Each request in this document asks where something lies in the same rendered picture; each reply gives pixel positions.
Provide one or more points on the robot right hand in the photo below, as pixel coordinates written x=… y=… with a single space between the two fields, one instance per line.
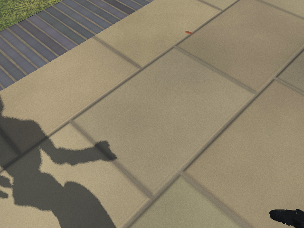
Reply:
x=290 y=217

